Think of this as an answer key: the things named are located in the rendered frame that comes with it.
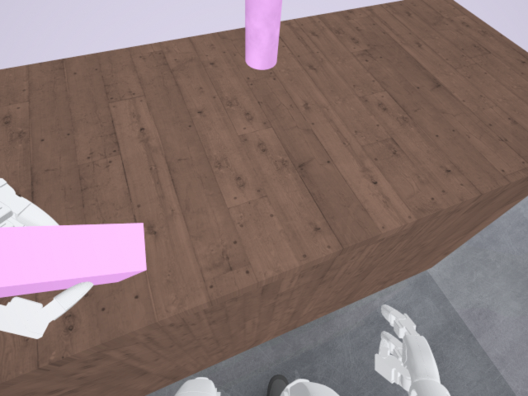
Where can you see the robot right forearm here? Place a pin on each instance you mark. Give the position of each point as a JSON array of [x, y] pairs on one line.
[[426, 387]]

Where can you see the robot left thigh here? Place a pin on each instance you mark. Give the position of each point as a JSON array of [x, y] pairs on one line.
[[198, 387]]

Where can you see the right robot shin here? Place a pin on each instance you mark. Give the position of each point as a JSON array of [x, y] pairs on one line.
[[295, 382]]

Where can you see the sponge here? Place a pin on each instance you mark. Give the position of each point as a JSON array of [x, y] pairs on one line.
[[36, 259]]

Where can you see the robot right hand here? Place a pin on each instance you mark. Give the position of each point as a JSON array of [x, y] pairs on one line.
[[412, 360]]

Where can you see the robot left hand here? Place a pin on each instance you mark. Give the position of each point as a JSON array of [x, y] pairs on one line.
[[22, 316]]

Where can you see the table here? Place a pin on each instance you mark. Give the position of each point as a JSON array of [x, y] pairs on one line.
[[384, 138]]

